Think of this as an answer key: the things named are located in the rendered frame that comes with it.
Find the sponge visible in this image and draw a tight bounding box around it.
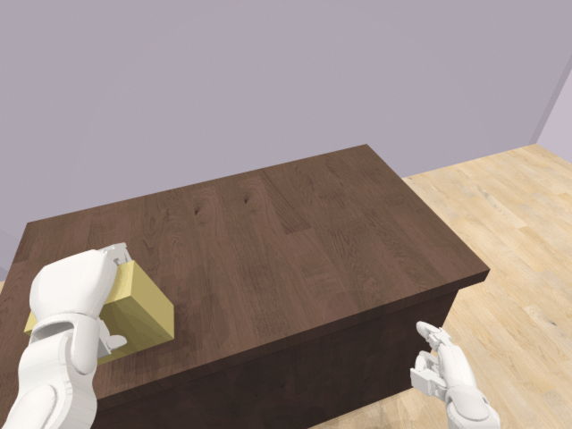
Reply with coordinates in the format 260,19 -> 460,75
24,260 -> 174,366

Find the right robot forearm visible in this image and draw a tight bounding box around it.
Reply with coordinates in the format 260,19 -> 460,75
445,385 -> 501,429

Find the left robot forearm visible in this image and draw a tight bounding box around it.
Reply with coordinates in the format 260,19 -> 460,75
2,313 -> 100,429

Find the robot right hand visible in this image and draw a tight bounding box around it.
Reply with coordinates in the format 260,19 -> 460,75
410,322 -> 477,402

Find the robot left hand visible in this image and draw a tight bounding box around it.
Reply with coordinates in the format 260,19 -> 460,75
29,242 -> 132,359

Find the table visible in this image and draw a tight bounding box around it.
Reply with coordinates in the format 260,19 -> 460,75
0,144 -> 491,429

